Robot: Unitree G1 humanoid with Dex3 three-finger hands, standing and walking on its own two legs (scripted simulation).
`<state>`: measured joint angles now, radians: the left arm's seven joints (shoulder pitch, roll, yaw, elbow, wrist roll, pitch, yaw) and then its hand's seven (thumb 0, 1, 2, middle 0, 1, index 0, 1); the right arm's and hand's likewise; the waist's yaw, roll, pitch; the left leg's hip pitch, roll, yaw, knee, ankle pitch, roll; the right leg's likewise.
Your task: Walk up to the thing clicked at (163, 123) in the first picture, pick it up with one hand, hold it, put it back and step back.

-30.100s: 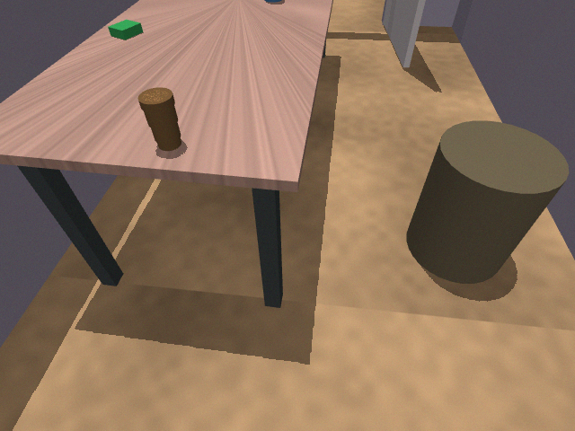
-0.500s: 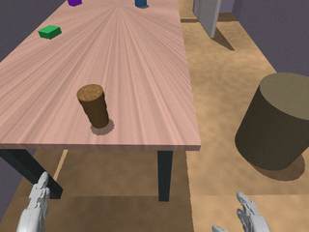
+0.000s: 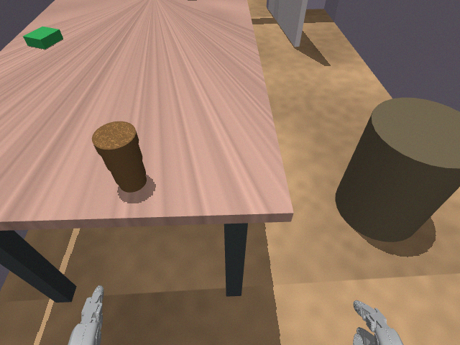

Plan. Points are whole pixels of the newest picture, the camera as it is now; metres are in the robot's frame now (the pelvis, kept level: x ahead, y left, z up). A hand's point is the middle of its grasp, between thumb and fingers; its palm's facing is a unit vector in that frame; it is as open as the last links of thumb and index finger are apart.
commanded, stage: home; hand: left
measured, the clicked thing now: (124, 160) +0.45 +0.21 +0.08
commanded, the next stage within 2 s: stand in 2.00 s
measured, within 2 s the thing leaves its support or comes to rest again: neither
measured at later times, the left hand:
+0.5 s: hand out of the picture +0.16 +0.18 -0.06, palm faces +0.13 -0.95 -0.27, open 17.7 cm
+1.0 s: hand out of the picture +0.16 +0.18 -0.06, palm faces +0.13 -0.95 -0.29, open 17.6 cm
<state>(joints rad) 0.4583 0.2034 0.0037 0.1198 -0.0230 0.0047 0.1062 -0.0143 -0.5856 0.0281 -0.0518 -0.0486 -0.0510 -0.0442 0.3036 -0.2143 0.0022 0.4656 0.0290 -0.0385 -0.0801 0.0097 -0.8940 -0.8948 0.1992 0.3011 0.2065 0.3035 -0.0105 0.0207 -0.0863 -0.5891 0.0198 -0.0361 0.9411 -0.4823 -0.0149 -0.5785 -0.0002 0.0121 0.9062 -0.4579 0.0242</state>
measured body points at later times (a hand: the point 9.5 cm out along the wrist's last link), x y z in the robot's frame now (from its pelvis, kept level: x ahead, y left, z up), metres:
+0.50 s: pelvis +0.00 +0.00 +0.00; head +0.02 +0.00 +0.45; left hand +0.15 +0.23 -0.04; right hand +0.17 -0.24 -0.08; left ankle +0.00 +0.13 -0.69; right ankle +0.00 -0.14 -0.69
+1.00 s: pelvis -0.01 +0.00 -0.01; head +0.02 +0.00 +0.44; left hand +0.15 +0.23 -0.04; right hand +0.16 -0.24 -0.08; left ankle +0.00 +0.13 -0.69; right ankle +0.00 -0.14 -0.69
